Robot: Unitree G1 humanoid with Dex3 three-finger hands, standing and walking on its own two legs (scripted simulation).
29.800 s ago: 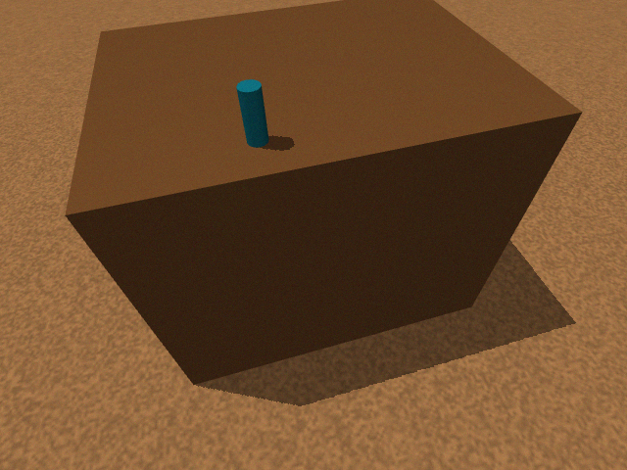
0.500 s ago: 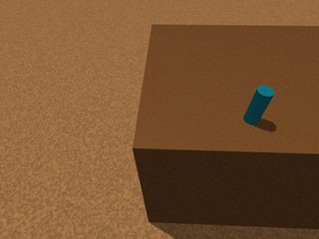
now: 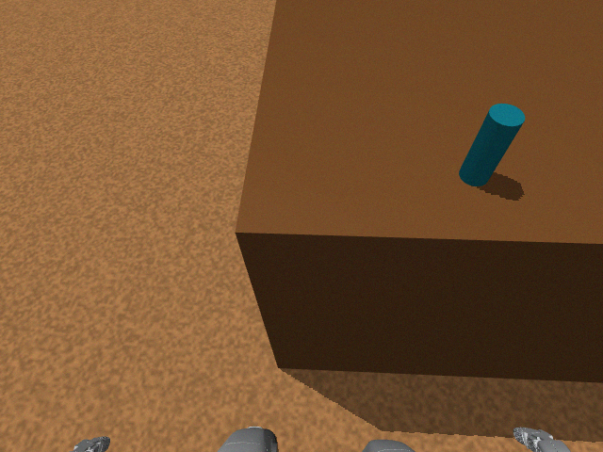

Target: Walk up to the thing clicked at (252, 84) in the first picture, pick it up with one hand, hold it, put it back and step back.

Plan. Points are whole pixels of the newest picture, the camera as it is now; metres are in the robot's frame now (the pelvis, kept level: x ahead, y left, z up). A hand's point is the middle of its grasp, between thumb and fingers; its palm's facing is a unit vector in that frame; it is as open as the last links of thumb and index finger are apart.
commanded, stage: step back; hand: right
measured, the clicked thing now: (488, 148) +0.48 -0.23 +0.09
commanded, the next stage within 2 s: none
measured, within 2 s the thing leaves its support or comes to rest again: neither
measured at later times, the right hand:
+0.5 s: hand out of the picture +0.00 -0.24 -0.14, palm faces -0.12 +0.91 -0.40, open 7.3 cm
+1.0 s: hand out of the picture -0.13 -0.26 -0.17, palm faces -0.04 +0.93 -0.36, open 7.3 cm
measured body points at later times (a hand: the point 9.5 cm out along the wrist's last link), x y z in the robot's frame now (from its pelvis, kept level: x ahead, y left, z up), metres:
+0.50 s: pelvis -0.10 +0.02 +0.00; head -0.03 +0.05 +0.44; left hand +0.01 +0.34 -0.13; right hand +0.01 -0.28 -0.12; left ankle -0.11 +0.14 -0.73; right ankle -0.09 -0.12 -0.66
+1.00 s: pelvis -0.22 +0.01 +0.00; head -0.16 -0.02 +0.44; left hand -0.10 +0.33 -0.09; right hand -0.13 -0.30 -0.14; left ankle -0.26 +0.17 -0.67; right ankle -0.16 -0.10 -0.73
